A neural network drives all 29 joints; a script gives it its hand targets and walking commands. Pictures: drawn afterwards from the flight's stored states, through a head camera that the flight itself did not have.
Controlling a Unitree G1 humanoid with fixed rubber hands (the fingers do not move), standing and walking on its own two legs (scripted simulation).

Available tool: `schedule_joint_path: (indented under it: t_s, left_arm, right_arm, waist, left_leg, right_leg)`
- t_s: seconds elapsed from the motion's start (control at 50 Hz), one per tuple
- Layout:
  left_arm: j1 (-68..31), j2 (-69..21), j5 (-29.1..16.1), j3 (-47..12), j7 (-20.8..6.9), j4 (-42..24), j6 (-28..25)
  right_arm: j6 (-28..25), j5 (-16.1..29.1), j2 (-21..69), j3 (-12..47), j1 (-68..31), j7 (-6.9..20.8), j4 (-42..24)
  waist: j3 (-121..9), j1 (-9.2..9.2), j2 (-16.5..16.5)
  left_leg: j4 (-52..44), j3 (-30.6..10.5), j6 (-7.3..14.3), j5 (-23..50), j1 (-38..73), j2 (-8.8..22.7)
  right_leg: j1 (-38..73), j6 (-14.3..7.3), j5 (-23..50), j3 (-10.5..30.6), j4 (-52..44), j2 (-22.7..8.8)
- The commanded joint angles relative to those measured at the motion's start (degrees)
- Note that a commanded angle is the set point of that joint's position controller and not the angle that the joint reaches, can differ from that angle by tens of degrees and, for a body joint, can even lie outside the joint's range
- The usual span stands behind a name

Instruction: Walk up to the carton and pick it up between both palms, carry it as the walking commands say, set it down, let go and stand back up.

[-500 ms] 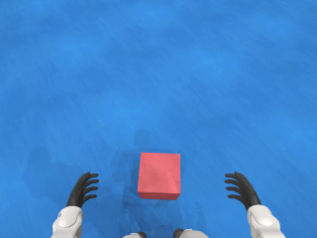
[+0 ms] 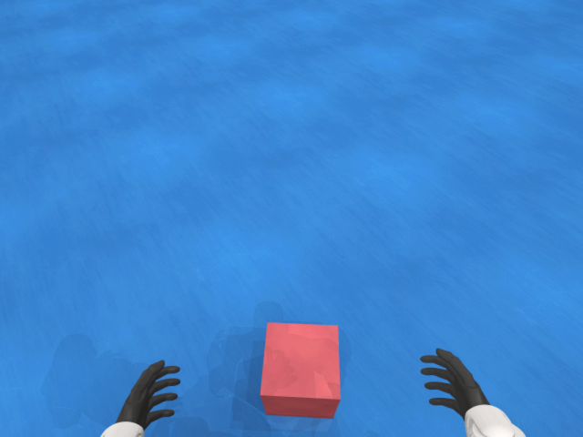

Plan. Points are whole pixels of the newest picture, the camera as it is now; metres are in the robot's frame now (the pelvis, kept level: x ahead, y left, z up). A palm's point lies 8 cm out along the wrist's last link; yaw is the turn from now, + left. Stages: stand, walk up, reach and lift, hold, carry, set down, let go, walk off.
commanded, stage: let go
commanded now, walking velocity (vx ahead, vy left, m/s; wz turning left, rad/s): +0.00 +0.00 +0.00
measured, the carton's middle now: (301, 371) +0.38 -0.01 -0.65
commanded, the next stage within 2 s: stand in 0.08 s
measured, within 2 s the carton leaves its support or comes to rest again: neither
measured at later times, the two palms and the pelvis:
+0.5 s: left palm out of the picture +0.13 +0.29 -0.09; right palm (517, 424) +0.14 -0.29 -0.09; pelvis +0.01 +0.00 +0.00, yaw +0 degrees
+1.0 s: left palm out of the picture +0.10 +0.29 -0.09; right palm out of the picture +0.11 -0.31 -0.09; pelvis +0.00 -0.01 +0.00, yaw +0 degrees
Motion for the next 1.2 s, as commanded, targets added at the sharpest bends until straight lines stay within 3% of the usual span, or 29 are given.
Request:
schedule_joint_path:
  t_s: [0.0,0.06,0.08,0.16,0.28,0.56,1.18]
  left_arm:
    - [-1.6,6.0,0.0,1.6,0.8,-5.0,-1.3]
    - [-1.2,6.3,0.0,1.2,1.5,-4.8,-1.1]
    - [-2.3,13.0,1.7,3.2,4.0,2.8,-3.1]
    - [-2.5,11.9,2.1,2.5,5.1,6.2,-5.6]
    - [-3.3,13.2,1.7,2.3,5.0,10.8,-7.0]
    - [-3.5,16.0,1.3,1.6,5.4,18.6,-7.9]
    - [-5.7,18.5,0.5,0.1,4.9,27.7,-8.4]
  right_arm:
    - [0.8,-0.3,-5.1,-1.3,-2.8,-0.9,-5.9]
    - [1.9,-0.5,-5.6,-1.3,-3.3,-1.7,-5.7]
    - [-2.1,0.0,-12.6,-3.1,-4.7,-4.1,2.0]
    - [-6.7,-1.0,-11.2,-2.4,-3.9,-4.8,6.8]
    - [-8.7,-1.1,-13.2,-2.3,-4.7,-4.7,11.7]
    - [-9.9,-0.6,-16.7,-1.3,-4.2,-5.2,19.3]
    - [-10.4,0.0,-19.0,0.1,-5.5,-4.9,28.6]
  waist:
    - [-5.9,0.32,0.1]
    - [-6.9,0.56,0.4]
    - [-4.6,0.38,-0.4]
    - [-6.5,-0.13,0.3]
    - [-10.1,0.05,0.2]
    - [-9.3,0.03,0.1]
    - [-6.6,-0.02,-0.1]
  left_leg:
    - [-2.5,1.6,-1.3,16.8,0.2,0.2]
    - [-1.6,1.7,-1.3,18.2,0.2,0.4]
    - [0.2,0.1,-2.4,13.3,-7.1,3.3]
    - [-1.2,-2.3,-1.7,4.8,-7.4,4.2]
    - [-0.9,-3.2,-1.1,13.5,-5.3,5.2]
    - [-2.6,-4.1,-0.5,18.0,-3.8,6.3]
    - [-7.9,-5.2,0.0,12.5,-2.9,7.4]
  right_leg:
    - [-0.8,0.9,13.7,-2.6,-2.0,0.9]
    - [-2.0,0.7,14.1,-2.2,-1.4,0.8]
    - [-7.6,2.0,12.3,-0.4,-1.9,-2.5]
    - [-8.3,0.7,5.2,2.1,-3.2,-3.5]
    - [-5.6,0.3,13.8,2.5,-2.3,-4.2]
    - [-3.2,-0.2,18.0,3.6,-3.7,-5.4]
    - [-2.4,-0.8,12.4,4.9,-8.6,-6.8]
